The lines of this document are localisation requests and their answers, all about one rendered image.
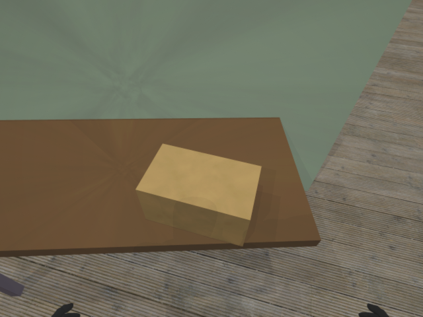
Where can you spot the carton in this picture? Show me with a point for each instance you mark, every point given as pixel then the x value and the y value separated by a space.
pixel 201 193

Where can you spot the left robot hand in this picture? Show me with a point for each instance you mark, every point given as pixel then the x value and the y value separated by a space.
pixel 60 312

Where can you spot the right robot hand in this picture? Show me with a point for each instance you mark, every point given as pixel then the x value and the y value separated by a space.
pixel 377 312

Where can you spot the table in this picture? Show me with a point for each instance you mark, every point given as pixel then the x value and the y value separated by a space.
pixel 67 187

